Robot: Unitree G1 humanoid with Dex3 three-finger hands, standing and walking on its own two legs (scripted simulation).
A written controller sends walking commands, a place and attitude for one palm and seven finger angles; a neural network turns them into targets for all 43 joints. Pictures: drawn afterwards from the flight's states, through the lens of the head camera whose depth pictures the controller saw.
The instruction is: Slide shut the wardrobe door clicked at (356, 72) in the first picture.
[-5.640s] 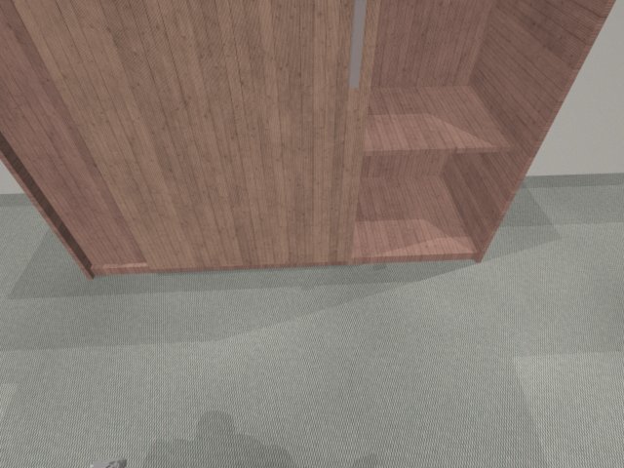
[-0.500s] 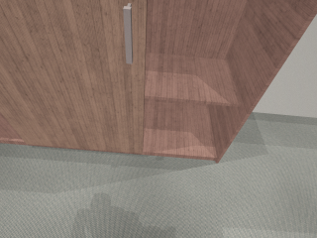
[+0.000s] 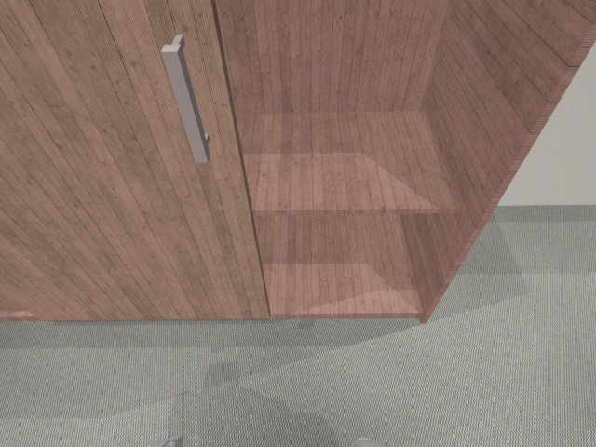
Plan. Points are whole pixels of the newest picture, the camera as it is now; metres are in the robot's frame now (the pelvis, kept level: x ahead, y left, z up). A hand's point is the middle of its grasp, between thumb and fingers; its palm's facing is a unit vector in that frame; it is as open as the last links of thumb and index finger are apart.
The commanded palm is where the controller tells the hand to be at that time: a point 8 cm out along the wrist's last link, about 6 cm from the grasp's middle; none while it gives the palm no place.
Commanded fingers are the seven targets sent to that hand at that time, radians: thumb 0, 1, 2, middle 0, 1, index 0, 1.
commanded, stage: take the last steps up to it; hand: left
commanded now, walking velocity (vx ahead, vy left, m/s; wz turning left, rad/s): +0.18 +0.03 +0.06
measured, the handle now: (191, 103) +0.58 +0.18 +0.16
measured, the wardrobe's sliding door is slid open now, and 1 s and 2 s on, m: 0.54 0.54 0.54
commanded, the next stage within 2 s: come to a stop and stand still in 0.08 s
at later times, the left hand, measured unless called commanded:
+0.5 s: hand out of the picture +0.10 +0.19 -0.17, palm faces +0.10 -0.98 -0.18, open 7.3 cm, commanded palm none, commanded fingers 0.00 0.90 0.90 -0.20 -0.30 -0.20 -0.30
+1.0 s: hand out of the picture +0.09 +0.14 -0.15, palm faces +0.04 -0.97 -0.23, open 7.3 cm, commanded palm none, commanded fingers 0.00 0.90 0.90 -0.20 -0.30 -0.20 -0.30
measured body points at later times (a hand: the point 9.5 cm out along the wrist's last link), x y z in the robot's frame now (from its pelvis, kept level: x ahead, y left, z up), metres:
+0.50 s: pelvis +0.10 +0.02 +0.02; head +0.13 +0.04 +0.46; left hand +0.09 +0.24 -0.15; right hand +0.20 -0.20 -0.13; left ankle +0.16 +0.13 -0.72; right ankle +0.07 -0.10 -0.69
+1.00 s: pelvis +0.07 -0.04 +0.02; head +0.08 -0.06 +0.47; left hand +0.09 +0.19 -0.13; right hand +0.06 -0.27 -0.15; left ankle +0.07 +0.12 -0.72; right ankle +0.05 -0.12 -0.72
